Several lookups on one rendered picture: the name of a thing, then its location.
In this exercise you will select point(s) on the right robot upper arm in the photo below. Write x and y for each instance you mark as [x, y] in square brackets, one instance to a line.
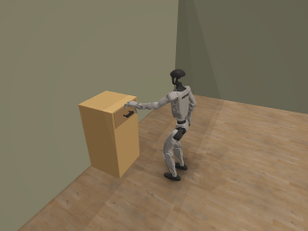
[191, 98]

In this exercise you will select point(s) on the right robot thigh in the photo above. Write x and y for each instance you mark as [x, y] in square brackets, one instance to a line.
[177, 143]

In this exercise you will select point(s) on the drawer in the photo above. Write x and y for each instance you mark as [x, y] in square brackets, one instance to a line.
[120, 115]

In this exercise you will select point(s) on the left robot forearm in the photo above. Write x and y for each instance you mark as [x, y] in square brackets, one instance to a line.
[146, 106]

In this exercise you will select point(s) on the cabinet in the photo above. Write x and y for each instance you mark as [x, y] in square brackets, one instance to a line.
[112, 150]

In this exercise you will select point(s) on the right robot forearm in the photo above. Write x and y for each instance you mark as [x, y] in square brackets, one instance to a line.
[190, 110]

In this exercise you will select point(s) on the left robot upper arm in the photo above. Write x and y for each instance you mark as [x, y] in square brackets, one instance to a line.
[170, 97]

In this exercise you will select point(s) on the right robot hand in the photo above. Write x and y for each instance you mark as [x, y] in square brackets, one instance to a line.
[188, 119]

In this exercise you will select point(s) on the left robot hand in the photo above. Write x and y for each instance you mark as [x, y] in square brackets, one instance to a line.
[131, 104]

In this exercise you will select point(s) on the handle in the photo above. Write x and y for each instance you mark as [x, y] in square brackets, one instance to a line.
[130, 113]

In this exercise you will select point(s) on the robot head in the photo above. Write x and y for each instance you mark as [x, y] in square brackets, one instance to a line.
[177, 73]

